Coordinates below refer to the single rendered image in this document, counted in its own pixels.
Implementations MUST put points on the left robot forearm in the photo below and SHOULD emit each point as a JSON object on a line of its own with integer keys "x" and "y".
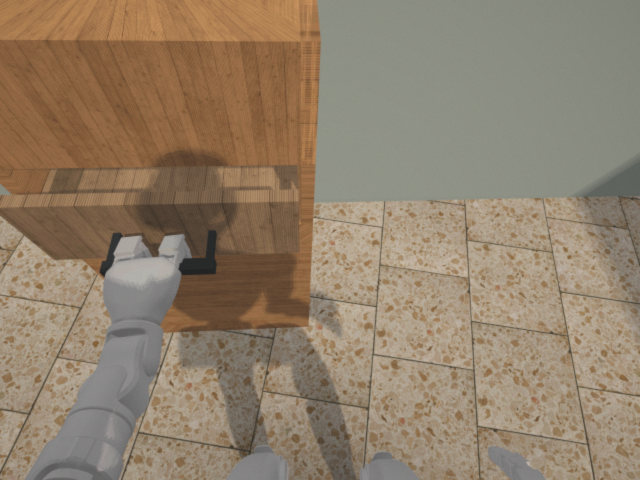
{"x": 91, "y": 442}

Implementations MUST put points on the right robot hand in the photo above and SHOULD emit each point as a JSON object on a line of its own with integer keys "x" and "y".
{"x": 514, "y": 465}

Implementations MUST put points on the cabinet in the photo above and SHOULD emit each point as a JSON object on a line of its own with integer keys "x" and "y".
{"x": 171, "y": 83}

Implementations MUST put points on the robot right thigh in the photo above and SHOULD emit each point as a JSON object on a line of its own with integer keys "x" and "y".
{"x": 387, "y": 469}

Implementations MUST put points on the handle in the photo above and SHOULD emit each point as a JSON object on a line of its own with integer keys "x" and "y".
{"x": 189, "y": 266}

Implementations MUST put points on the right robot shin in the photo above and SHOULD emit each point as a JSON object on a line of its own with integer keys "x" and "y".
{"x": 382, "y": 455}

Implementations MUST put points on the drawer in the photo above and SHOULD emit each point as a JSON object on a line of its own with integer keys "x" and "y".
{"x": 254, "y": 209}

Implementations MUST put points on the left robot hand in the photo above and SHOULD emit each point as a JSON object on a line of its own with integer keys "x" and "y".
{"x": 139, "y": 286}

